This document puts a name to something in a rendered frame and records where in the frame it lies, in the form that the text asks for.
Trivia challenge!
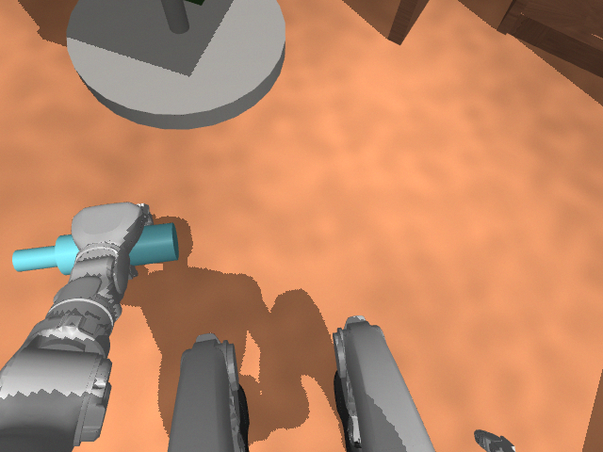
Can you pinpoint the right robot foot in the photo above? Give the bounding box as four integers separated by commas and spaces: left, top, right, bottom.
334, 370, 362, 452

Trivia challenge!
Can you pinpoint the left robot hand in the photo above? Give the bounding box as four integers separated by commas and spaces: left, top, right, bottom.
72, 202, 154, 280

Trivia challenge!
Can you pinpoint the left robot arm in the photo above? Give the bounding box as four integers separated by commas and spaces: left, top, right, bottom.
0, 243, 130, 452

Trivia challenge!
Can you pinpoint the office chair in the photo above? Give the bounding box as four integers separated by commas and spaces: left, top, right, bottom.
66, 0, 285, 130

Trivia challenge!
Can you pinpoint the right robot hand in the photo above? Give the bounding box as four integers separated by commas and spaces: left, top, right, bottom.
474, 429, 515, 452

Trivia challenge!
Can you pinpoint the bottle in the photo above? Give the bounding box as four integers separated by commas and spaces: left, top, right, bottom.
12, 223, 179, 275

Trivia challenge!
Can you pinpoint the bookshelf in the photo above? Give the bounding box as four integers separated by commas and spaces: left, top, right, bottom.
497, 0, 603, 78

